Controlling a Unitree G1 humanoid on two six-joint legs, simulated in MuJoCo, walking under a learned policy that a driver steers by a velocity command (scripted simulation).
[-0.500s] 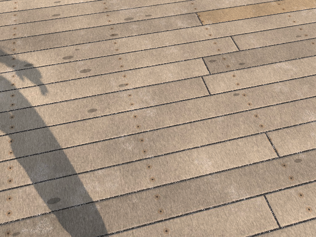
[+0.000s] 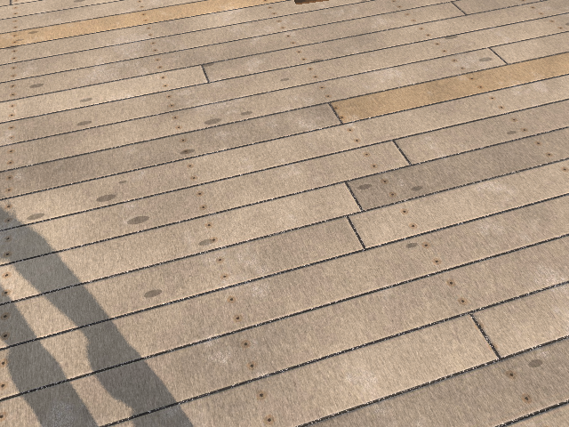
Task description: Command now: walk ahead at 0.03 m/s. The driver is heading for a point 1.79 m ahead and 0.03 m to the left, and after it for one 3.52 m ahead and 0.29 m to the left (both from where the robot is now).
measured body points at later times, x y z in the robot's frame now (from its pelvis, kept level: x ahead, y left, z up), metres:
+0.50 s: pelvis +0.02 -0.01 +0.00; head +0.03 -0.01 +0.45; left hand +0.00 +0.19 -0.16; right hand +0.00 -0.22 -0.16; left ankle +0.01 +0.07 -0.74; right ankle +0.02 -0.12 -0.74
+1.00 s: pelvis +0.03 -0.01 +0.00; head +0.03 +0.00 +0.45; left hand -0.01 +0.19 -0.16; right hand -0.01 -0.21 -0.16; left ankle +0.01 +0.07 -0.74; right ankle +0.02 -0.12 -0.74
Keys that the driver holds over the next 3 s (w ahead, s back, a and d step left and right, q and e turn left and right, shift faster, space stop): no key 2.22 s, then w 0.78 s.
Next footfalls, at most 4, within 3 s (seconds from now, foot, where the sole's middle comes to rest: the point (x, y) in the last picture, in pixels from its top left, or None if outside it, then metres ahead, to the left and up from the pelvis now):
2.66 right None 0.25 -0.14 -0.78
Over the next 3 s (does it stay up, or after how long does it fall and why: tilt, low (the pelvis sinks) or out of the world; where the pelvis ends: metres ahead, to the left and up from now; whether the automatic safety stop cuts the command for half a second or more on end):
stays up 0.30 -0.08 0.00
